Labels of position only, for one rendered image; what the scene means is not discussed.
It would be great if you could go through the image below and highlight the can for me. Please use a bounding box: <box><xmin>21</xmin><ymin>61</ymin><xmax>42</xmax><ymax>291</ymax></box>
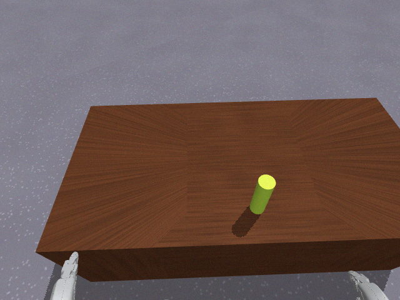
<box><xmin>250</xmin><ymin>174</ymin><xmax>276</xmax><ymax>214</ymax></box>

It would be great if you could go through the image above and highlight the left robot hand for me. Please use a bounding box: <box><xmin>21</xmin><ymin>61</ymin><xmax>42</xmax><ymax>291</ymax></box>
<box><xmin>50</xmin><ymin>252</ymin><xmax>79</xmax><ymax>300</ymax></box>

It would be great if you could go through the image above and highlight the right robot hand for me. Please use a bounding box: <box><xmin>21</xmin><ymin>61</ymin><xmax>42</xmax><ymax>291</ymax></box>
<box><xmin>347</xmin><ymin>271</ymin><xmax>389</xmax><ymax>300</ymax></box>

